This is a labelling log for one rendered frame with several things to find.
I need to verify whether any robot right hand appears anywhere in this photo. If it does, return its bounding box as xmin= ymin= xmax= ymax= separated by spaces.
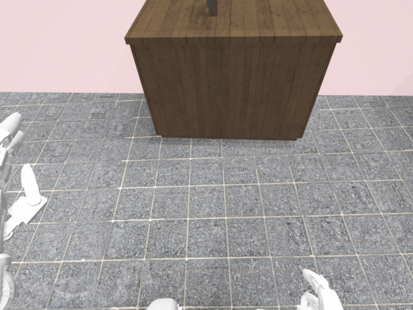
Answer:
xmin=297 ymin=269 xmax=343 ymax=310

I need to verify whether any robot left hand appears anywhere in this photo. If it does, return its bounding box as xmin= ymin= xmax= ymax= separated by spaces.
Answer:
xmin=0 ymin=112 xmax=47 ymax=254

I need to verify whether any counter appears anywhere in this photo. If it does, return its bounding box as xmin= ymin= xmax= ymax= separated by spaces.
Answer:
xmin=124 ymin=0 xmax=343 ymax=141

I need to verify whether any left robot forearm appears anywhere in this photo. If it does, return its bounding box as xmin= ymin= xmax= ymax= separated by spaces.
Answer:
xmin=0 ymin=254 xmax=16 ymax=310

